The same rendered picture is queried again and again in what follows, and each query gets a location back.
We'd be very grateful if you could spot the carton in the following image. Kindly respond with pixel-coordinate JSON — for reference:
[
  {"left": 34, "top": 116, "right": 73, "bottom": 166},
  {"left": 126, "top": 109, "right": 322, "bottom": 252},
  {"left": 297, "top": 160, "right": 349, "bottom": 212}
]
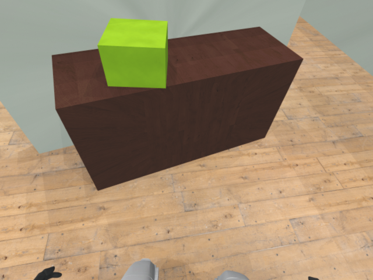
[{"left": 97, "top": 18, "right": 168, "bottom": 88}]

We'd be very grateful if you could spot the robot left thigh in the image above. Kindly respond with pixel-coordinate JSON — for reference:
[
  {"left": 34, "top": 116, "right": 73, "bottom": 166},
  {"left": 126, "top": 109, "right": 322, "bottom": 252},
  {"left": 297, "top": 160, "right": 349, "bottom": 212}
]
[{"left": 121, "top": 261, "right": 159, "bottom": 280}]

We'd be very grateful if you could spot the pedestal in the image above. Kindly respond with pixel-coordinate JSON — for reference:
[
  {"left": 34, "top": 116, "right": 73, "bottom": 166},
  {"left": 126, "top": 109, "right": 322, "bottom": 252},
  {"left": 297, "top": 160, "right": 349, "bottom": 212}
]
[{"left": 52, "top": 27, "right": 303, "bottom": 191}]

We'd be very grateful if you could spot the left robot hand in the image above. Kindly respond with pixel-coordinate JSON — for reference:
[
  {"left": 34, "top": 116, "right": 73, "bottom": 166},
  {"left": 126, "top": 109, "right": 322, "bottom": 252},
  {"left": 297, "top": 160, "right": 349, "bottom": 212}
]
[{"left": 34, "top": 266, "right": 62, "bottom": 280}]

